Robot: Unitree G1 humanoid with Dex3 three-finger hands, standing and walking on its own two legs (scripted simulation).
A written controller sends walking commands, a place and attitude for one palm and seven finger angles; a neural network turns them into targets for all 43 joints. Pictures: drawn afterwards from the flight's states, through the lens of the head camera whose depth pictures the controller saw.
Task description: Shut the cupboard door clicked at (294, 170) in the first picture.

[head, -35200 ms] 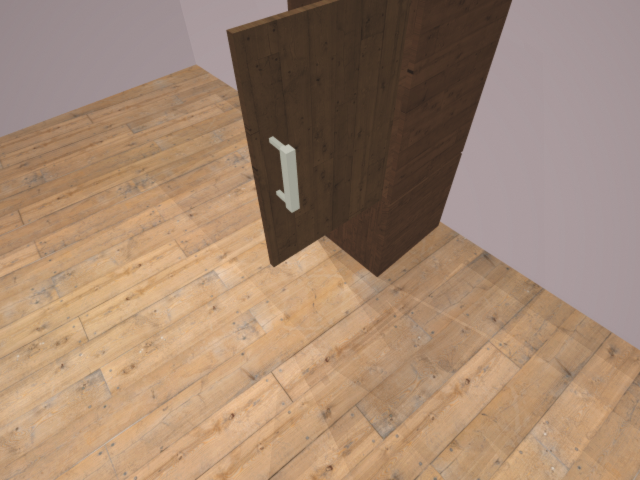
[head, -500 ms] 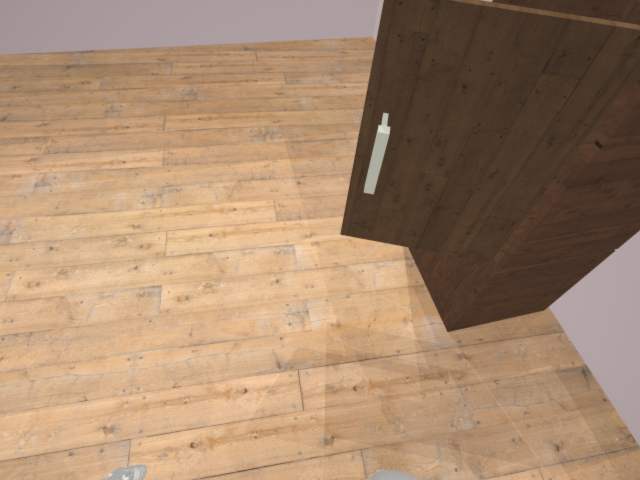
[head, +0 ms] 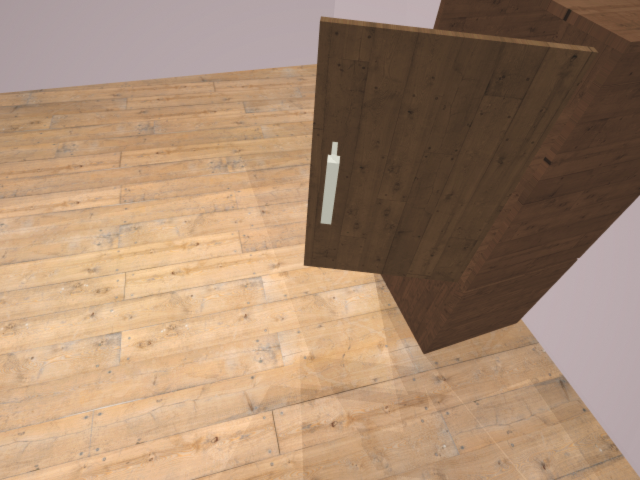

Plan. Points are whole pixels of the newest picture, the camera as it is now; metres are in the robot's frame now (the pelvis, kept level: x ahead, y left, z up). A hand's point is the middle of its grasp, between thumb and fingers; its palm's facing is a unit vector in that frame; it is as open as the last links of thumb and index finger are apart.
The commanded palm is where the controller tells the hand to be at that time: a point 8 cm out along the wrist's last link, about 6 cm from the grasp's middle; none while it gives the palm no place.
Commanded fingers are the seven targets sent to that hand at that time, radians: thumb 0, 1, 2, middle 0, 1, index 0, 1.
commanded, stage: take the last steps up to it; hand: left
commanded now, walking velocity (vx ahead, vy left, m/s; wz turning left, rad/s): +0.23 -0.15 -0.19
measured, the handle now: (330, 184) +0.63 +0.02 -0.03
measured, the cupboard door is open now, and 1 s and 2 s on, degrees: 66 66 66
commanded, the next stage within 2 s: come to a stop and stand still in 0.32 s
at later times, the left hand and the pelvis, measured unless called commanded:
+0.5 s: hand (271, 392) +0.28 +0.09 -0.17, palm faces -0.17 -0.96 -0.21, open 7.4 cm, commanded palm none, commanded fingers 0.00 0.90 0.90 -0.20 -0.30 -0.20 -0.30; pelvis +0.15 -0.09 -0.01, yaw -7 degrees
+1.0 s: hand (243, 436) +0.21 +0.12 -0.15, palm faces -0.01 -0.96 -0.29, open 7.4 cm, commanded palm none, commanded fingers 0.00 0.90 0.90 -0.20 -0.30 -0.20 -0.30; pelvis +0.14 -0.09 +0.01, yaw -5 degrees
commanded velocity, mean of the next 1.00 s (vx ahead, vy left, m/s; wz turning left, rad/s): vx -0.02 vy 0.05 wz -0.04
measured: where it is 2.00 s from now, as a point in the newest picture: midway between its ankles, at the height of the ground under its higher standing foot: outside the picture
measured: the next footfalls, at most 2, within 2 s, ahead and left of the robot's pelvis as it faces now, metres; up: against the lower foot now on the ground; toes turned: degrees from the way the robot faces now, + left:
right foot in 0.48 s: +0.26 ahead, -0.21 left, +0.00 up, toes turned -11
left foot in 1.10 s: +0.13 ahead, +0.07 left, +0.00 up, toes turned -4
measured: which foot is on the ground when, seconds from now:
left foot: down 0.00-0.48, up 0.50-1.00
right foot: down 0.00-0.00, up 0.02-0.46, down 0.48-1.00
